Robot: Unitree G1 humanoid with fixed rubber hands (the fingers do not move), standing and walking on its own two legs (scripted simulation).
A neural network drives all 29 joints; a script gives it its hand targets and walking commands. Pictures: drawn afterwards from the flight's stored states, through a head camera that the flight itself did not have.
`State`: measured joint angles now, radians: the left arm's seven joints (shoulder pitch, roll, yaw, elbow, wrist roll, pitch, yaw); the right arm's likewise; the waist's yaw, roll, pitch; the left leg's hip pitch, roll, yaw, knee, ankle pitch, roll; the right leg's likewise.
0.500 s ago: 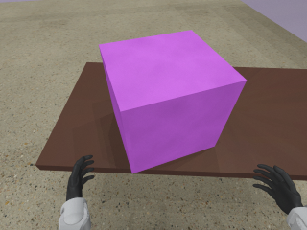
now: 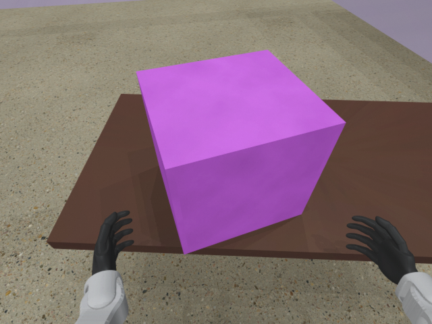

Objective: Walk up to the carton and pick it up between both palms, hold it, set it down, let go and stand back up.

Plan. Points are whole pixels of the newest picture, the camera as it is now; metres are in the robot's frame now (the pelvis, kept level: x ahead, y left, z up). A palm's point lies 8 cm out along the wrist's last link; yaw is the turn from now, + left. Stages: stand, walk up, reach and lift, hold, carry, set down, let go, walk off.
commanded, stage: reach and lift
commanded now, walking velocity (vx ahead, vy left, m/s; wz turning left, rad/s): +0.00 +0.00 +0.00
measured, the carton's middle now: (226, 149) +0.47 +0.01 +0.05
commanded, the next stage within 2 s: none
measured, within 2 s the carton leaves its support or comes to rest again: neither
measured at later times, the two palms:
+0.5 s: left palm (105, 225) +0.25 +0.21 +0.10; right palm (388, 216) +0.29 -0.27 +0.08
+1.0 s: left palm (108, 176) +0.30 +0.21 +0.15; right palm (373, 167) +0.36 -0.25 +0.12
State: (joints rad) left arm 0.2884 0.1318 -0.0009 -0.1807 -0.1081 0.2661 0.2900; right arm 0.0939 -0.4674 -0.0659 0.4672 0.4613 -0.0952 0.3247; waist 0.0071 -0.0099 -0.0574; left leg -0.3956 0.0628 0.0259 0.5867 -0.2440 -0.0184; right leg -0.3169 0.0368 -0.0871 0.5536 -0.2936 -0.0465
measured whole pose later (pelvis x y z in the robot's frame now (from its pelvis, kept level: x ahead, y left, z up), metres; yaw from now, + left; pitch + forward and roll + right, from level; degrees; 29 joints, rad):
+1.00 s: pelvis -0.02 +0.01 +0.01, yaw +0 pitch +4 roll -1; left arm -0.35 0.14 0.08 -0.26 -0.15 0.86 0.34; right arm -0.48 -0.56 -0.07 0.49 0.49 0.37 0.23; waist 0.05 0.00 -0.02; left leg -0.39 0.06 0.03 0.48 -0.16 -0.02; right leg -0.31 0.04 -0.08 0.44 -0.20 -0.05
